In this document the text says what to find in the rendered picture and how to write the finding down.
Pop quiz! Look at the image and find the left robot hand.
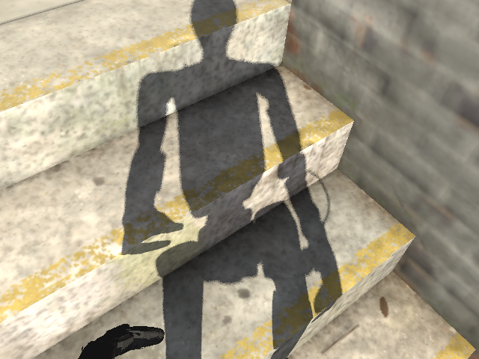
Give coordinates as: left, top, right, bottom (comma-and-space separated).
78, 324, 165, 359

